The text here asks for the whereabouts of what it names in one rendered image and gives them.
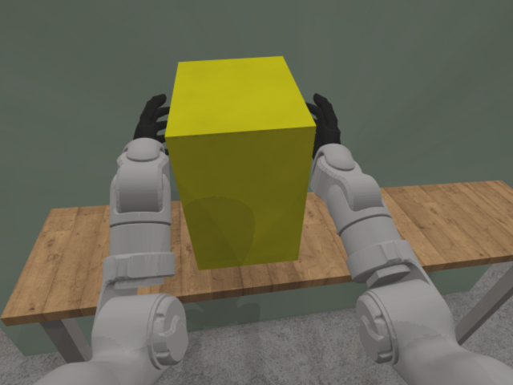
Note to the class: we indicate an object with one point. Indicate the robot left hand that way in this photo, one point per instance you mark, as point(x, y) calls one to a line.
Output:
point(147, 126)

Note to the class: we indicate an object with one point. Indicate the robot left upper arm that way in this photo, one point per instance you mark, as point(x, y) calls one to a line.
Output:
point(135, 339)

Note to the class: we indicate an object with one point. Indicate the left robot forearm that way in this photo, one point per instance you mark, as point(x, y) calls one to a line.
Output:
point(140, 218)

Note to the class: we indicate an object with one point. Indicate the table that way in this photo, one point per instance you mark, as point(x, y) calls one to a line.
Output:
point(448, 226)

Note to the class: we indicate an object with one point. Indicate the robot right hand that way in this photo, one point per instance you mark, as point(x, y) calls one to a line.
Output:
point(327, 130)

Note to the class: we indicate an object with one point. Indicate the robot right upper arm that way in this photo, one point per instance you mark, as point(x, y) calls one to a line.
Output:
point(407, 326)

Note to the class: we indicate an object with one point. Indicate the carton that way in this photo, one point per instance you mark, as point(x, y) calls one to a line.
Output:
point(240, 139)

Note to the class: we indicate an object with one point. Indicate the right robot forearm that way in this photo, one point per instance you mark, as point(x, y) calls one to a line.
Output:
point(376, 253)

